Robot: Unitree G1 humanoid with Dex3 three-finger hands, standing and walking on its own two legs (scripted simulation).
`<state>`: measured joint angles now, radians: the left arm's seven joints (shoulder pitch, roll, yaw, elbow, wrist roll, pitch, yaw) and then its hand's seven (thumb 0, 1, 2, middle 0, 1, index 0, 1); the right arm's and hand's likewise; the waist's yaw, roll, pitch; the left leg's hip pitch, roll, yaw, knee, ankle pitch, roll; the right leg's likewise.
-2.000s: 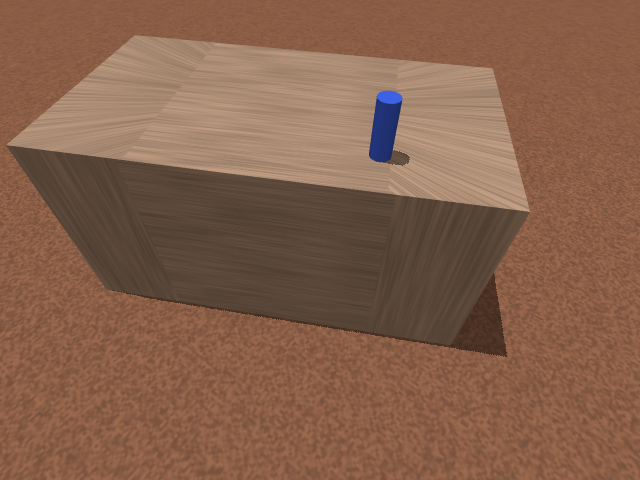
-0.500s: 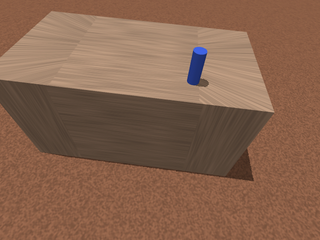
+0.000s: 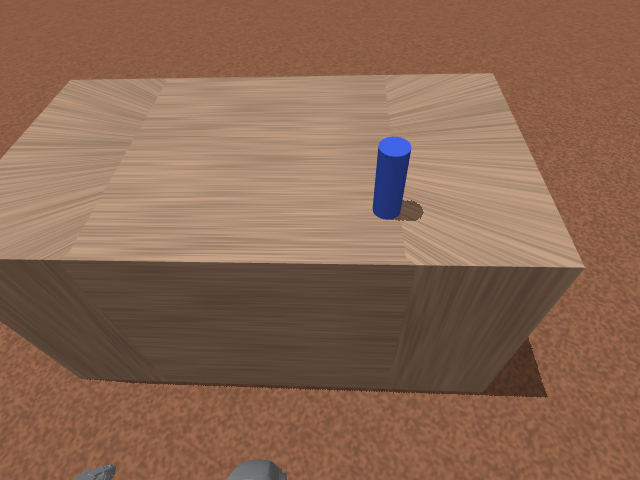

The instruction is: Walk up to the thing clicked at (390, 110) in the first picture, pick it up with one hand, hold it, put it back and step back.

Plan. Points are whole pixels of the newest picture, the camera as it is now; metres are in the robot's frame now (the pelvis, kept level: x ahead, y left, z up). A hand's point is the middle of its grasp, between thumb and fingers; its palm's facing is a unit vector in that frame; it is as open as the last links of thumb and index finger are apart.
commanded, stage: walk up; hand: right
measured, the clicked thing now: (390, 180) +0.63 -0.12 -0.04
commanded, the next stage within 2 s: stand in 1.64 s
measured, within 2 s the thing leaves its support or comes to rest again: neither
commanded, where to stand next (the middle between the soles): +0.18 +0.04 m, yaw -2 degrees
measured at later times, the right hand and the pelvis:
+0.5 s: hand (490, 463) +0.18 -0.22 -0.15, palm faces +0.02 +0.92 -0.40, open 7.4 cm; pelvis +0.12 +0.05 -0.01, yaw -4 degrees
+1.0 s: hand (486, 429) +0.22 -0.22 -0.14, palm faces +0.04 +0.93 -0.36, open 7.4 cm; pelvis +0.14 +0.05 +0.01, yaw -4 degrees
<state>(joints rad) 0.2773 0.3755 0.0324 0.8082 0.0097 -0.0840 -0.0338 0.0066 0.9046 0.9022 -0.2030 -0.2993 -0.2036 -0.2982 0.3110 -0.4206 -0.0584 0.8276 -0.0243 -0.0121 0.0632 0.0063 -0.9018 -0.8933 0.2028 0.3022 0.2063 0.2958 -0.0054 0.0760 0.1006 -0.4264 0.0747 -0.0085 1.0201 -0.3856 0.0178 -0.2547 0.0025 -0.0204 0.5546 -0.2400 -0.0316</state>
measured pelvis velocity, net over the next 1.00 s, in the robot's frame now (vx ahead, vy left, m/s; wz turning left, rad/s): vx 0.14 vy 0.05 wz -0.07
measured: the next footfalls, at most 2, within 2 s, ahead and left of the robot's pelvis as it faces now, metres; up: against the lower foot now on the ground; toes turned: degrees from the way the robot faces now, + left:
left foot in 0.16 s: +0.18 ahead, +0.18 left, +0.00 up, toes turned +1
right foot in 0.46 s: +0.18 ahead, -0.08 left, +0.00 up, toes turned -5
